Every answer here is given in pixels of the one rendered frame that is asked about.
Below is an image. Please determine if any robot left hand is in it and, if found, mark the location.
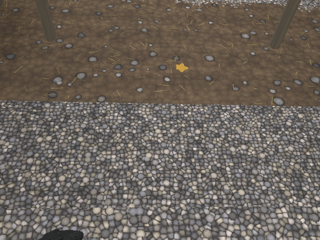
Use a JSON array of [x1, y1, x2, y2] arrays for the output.
[[39, 229, 84, 240]]

